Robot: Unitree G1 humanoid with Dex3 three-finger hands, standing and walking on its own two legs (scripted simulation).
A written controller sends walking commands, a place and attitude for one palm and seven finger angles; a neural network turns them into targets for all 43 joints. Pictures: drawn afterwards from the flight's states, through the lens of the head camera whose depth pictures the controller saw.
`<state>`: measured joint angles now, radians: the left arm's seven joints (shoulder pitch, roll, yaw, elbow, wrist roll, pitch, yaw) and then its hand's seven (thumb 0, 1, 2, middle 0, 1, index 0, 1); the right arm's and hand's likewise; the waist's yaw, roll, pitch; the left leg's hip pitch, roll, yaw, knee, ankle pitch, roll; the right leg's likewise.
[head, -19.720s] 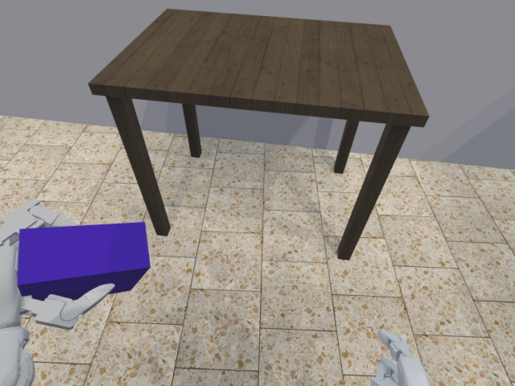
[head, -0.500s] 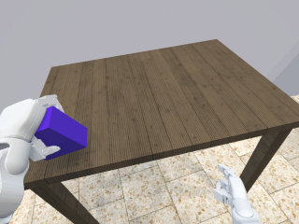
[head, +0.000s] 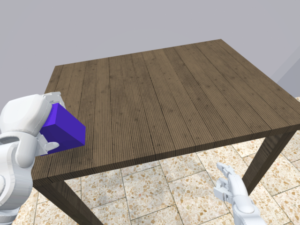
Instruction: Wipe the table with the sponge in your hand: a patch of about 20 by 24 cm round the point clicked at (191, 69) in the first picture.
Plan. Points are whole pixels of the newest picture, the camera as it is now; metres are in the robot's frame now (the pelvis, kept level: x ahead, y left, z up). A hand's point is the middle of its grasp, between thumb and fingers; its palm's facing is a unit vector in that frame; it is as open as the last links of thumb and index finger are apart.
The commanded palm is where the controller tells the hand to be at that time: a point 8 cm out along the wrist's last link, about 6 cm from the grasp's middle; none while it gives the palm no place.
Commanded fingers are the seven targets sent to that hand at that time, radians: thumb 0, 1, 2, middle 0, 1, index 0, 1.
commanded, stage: turn the palm down, sponge in hand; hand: left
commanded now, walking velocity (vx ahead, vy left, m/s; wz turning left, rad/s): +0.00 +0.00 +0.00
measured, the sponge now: (54, 135) +0.24 +0.29 +0.15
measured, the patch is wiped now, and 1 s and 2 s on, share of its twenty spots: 0.00 0.00 0.00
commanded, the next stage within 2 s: move the sponge above the wiping area in 0.28 s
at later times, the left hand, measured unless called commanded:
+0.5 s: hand (52, 123) +0.24 +0.27 +0.19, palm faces +0.20 -0.06 -0.98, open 9.4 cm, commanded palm +0.20 +0.27 +0.26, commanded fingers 0.00 0.10 1.30 -1.20 -1.60 -1.20 -1.60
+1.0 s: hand (58, 125) +0.26 +0.28 +0.17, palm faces +0.10 -0.03 -0.99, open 9.4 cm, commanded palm +0.22 +0.28 +0.24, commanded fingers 0.00 0.10 1.30 -1.20 -1.60 -1.20 -1.60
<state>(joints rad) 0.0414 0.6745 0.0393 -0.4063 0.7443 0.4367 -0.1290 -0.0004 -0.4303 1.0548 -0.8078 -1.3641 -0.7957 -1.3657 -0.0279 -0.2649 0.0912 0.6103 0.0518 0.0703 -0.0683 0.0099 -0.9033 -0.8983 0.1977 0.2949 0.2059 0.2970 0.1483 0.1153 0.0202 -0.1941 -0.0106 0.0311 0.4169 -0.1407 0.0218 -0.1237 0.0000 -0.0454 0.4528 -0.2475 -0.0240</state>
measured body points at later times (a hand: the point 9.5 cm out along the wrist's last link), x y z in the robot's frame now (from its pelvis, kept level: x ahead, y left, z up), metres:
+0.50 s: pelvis +0.00 -0.01 +0.00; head -0.02 -0.07 +0.45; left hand +0.23 +0.27 +0.25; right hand +0.27 -0.20 -0.06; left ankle +0.06 +0.11 -0.74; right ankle +0.01 -0.11 -0.74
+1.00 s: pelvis +0.01 -0.01 +0.00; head +0.00 -0.06 +0.45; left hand +0.25 +0.28 +0.22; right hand +0.27 -0.21 -0.08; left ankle +0.06 +0.11 -0.74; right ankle +0.01 -0.11 -0.74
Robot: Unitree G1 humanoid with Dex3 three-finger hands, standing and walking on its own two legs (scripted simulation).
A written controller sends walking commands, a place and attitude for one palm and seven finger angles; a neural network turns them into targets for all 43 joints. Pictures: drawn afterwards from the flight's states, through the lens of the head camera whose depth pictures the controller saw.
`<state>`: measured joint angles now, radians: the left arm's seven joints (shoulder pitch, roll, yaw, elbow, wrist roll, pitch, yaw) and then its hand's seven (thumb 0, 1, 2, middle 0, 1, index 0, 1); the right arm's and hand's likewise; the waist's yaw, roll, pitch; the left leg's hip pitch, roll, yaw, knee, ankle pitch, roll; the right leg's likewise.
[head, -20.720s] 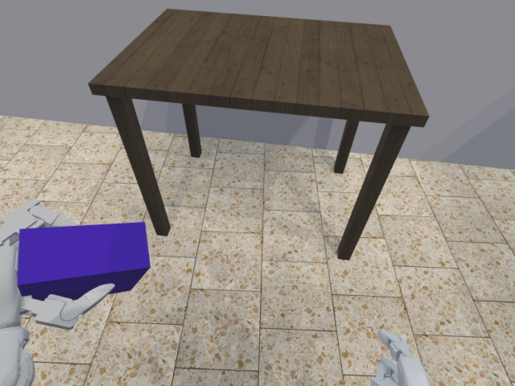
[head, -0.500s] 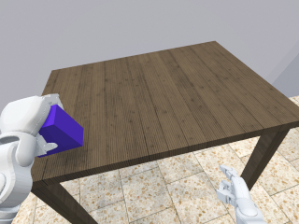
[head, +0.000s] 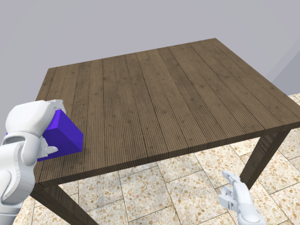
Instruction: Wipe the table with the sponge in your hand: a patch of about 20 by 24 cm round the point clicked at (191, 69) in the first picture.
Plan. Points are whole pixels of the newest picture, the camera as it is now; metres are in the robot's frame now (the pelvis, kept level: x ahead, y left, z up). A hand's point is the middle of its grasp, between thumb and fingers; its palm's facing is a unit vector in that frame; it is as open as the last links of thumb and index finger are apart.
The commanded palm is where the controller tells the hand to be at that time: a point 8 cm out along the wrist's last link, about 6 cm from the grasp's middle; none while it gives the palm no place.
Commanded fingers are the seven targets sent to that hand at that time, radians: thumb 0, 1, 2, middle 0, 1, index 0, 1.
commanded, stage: move the sponge above the wiping area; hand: left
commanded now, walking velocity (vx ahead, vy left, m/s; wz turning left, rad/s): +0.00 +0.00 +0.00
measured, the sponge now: (53, 140) +0.25 +0.30 +0.13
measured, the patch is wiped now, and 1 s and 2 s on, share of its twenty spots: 0.00 0.00 0.00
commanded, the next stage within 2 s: lower the sponge onto the table in 1.96 s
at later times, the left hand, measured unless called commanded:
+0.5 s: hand (46, 132) +0.26 +0.31 +0.16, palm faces +0.09 -0.04 -1.00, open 9.4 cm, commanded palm +0.22 +0.31 +0.23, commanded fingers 0.00 0.10 1.30 -1.20 -1.60 -1.20 -1.60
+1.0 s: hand (47, 133) +0.26 +0.31 +0.14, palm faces +0.06 -0.04 -1.00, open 9.4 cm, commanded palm +0.23 +0.30 +0.21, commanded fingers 0.00 0.10 1.30 -1.20 -1.60 -1.20 -1.60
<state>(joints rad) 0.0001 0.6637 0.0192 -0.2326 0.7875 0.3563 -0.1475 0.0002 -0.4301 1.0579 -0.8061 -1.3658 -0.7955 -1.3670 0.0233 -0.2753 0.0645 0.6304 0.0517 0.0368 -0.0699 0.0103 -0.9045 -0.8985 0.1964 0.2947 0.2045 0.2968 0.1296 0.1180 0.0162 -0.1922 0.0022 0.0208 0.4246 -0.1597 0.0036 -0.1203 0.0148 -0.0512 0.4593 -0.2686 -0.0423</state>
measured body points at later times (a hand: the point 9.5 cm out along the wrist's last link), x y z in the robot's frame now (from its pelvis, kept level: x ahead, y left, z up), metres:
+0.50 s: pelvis +0.01 +0.01 +0.00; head -0.01 -0.03 +0.45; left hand +0.25 +0.31 +0.21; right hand +0.26 -0.18 -0.07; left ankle +0.05 +0.12 -0.74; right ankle -0.01 -0.09 -0.74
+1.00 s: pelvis +0.01 +0.01 +0.00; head +0.00 -0.03 +0.45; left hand +0.25 +0.31 +0.20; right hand +0.25 -0.19 -0.08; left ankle +0.05 +0.12 -0.74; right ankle -0.01 -0.09 -0.74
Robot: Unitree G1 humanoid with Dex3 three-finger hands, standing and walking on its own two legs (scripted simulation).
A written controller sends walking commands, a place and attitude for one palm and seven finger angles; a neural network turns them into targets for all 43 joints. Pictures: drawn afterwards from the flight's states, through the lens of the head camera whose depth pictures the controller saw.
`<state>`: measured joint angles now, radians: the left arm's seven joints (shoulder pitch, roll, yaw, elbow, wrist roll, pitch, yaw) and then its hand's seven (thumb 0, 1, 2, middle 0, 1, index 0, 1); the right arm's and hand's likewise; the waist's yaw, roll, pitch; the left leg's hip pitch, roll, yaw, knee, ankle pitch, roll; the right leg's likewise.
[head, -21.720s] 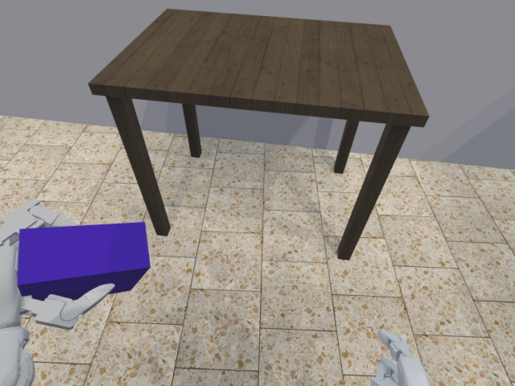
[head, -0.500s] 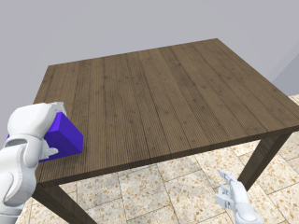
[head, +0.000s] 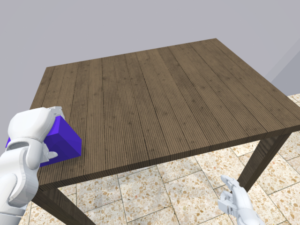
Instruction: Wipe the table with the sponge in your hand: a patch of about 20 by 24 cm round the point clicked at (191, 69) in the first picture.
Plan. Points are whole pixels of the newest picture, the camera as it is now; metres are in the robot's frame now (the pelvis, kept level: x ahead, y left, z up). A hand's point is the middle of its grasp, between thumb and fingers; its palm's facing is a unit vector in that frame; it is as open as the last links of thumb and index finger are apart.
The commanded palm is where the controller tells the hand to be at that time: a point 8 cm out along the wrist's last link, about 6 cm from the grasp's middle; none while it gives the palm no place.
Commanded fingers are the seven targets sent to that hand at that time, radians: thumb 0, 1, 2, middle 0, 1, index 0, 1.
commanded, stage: move the sponge above the wiping area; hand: left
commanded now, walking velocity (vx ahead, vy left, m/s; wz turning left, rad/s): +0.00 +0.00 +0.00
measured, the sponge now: (52, 146) +0.25 +0.31 +0.10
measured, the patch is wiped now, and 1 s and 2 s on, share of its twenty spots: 0.00 0.00 0.00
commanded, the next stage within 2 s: lower the sponge onto the table in 0.96 s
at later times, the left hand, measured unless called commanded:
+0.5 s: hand (48, 137) +0.25 +0.30 +0.14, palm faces +0.06 -0.04 -1.00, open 9.4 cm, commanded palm +0.22 +0.29 +0.21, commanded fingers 0.00 0.10 1.30 -1.20 -1.60 -1.20 -1.60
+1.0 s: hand (42, 138) +0.24 +0.31 +0.15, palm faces +0.07 -0.04 -1.00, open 9.4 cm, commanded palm +0.21 +0.31 +0.22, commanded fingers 0.00 0.10 1.30 -1.20 -1.60 -1.20 -1.60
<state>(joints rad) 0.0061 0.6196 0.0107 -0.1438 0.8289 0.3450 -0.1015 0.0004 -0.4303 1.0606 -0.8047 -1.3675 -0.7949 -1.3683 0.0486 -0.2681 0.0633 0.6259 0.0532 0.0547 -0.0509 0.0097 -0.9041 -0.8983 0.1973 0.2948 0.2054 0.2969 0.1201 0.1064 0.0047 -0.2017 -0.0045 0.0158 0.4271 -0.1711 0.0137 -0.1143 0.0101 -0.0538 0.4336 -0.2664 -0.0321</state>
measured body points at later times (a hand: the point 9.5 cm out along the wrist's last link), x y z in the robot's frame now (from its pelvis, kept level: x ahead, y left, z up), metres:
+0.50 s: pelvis +0.00 +0.00 +0.00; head -0.01 -0.05 +0.45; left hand +0.24 +0.30 +0.20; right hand +0.24 -0.21 -0.08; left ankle +0.04 +0.11 -0.74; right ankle -0.02 -0.10 -0.74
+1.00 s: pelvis +0.00 +0.00 +0.00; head -0.02 -0.04 +0.45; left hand +0.23 +0.31 +0.20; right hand +0.24 -0.20 -0.08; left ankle +0.04 +0.11 -0.74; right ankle -0.02 -0.10 -0.74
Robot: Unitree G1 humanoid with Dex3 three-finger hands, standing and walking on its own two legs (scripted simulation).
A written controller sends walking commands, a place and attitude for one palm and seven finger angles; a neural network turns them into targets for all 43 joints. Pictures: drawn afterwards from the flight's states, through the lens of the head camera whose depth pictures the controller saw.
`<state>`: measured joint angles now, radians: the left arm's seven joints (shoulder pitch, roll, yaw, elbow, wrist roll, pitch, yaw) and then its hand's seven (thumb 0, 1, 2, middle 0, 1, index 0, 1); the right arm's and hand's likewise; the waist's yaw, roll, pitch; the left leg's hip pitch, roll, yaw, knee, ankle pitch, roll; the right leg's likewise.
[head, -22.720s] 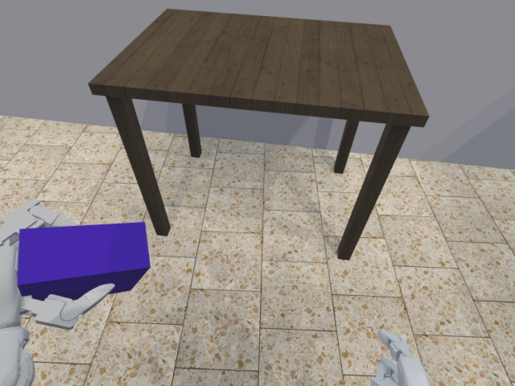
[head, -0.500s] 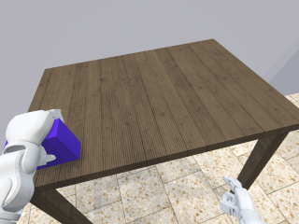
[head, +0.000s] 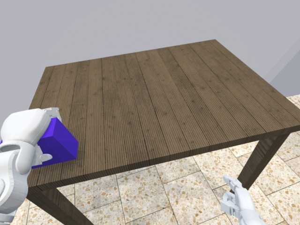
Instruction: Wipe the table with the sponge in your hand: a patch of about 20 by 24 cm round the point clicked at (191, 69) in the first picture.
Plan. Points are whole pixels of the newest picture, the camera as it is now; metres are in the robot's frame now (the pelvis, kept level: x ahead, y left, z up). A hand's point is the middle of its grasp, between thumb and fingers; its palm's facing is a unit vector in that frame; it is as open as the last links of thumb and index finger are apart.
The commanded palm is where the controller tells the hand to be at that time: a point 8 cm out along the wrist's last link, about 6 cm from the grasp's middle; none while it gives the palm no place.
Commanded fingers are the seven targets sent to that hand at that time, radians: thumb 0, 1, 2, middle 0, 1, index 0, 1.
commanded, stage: lower the sponge onto the table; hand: left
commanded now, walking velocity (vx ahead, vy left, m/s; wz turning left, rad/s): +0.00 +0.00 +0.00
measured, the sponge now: (48, 148) +0.24 +0.31 +0.11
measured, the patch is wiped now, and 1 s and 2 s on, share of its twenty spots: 0.00 0.00 0.15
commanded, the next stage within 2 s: wipe forward along the first lane in 1.52 s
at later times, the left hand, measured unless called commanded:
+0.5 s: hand (42, 137) +0.24 +0.31 +0.15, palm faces +0.09 -0.05 -1.00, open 9.4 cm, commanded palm +0.21 +0.30 +0.21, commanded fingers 0.00 0.10 1.30 -1.20 -1.60 -1.20 -1.60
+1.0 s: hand (50, 144) +0.24 +0.30 +0.12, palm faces +0.02 -0.05 -1.00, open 9.4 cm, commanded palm +0.21 +0.30 +0.19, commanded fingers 0.00 0.10 1.30 -1.20 -1.60 -1.20 -1.60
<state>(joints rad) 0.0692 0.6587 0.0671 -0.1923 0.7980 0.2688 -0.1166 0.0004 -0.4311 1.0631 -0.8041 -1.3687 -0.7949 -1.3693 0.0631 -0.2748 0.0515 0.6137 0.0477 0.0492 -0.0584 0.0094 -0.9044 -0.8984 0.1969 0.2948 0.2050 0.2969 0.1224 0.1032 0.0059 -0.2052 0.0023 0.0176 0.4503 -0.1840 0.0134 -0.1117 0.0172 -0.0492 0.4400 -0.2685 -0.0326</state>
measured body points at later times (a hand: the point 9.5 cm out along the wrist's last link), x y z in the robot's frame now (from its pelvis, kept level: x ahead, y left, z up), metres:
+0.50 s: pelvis -0.01 +0.01 +0.00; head -0.03 -0.03 +0.45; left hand +0.23 +0.31 +0.20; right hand +0.24 -0.18 -0.07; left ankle +0.04 +0.11 -0.74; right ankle -0.01 -0.10 -0.74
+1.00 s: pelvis +0.00 +0.00 +0.00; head -0.01 -0.04 +0.45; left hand +0.24 +0.30 +0.17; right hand +0.24 -0.20 -0.08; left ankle +0.04 +0.11 -0.74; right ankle -0.01 -0.10 -0.74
